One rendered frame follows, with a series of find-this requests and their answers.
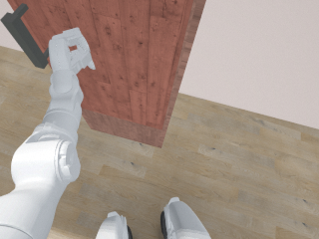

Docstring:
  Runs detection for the handle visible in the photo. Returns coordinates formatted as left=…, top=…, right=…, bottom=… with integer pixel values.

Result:
left=0, top=3, right=50, bottom=69

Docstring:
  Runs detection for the cupboard door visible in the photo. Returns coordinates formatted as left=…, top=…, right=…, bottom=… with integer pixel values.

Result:
left=7, top=0, right=193, bottom=129

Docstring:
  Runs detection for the right robot shin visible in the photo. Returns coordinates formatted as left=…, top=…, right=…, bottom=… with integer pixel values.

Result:
left=165, top=197, right=179, bottom=239

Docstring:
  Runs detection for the robot right thigh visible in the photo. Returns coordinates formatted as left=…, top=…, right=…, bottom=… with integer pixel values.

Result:
left=163, top=201, right=211, bottom=239

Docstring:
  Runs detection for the robot left hand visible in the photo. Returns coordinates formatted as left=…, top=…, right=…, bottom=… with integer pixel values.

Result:
left=48, top=27, right=96, bottom=75

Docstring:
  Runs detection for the left robot forearm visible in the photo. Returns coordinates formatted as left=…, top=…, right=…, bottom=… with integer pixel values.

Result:
left=11, top=70, right=84, bottom=183

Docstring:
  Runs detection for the robot left upper arm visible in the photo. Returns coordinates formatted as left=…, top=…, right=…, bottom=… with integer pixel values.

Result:
left=0, top=139, right=81, bottom=239

